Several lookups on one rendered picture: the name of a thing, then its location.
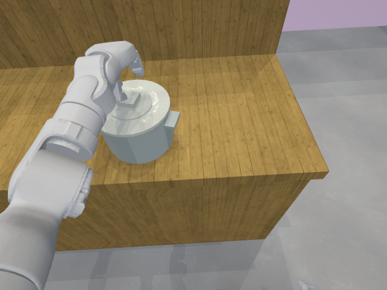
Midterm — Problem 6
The robot left hand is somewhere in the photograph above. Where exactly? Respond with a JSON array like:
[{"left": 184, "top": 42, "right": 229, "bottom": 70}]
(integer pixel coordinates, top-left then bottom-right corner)
[{"left": 85, "top": 41, "right": 145, "bottom": 102}]

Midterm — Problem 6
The knob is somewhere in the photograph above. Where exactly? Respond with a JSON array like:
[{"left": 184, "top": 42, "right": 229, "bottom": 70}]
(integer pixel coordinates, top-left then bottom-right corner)
[{"left": 116, "top": 90, "right": 141, "bottom": 109}]

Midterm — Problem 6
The lid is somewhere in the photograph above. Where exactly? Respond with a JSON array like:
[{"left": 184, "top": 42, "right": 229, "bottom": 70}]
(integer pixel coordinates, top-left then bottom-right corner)
[{"left": 101, "top": 80, "right": 171, "bottom": 137}]

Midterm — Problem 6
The table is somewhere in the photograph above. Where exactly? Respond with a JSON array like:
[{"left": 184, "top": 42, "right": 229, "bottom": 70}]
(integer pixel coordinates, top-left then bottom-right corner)
[{"left": 0, "top": 0, "right": 329, "bottom": 251}]

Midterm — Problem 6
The left robot forearm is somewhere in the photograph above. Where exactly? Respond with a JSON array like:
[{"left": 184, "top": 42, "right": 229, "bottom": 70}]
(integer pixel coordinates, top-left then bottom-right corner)
[{"left": 8, "top": 49, "right": 122, "bottom": 203}]

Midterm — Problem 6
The pot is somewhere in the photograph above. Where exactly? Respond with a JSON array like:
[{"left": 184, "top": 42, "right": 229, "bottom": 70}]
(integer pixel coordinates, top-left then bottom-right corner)
[{"left": 100, "top": 110, "right": 180, "bottom": 164}]

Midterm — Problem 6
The left robot upper arm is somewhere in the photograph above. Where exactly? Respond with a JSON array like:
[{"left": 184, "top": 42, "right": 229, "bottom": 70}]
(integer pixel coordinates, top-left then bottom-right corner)
[{"left": 0, "top": 148, "right": 94, "bottom": 290}]

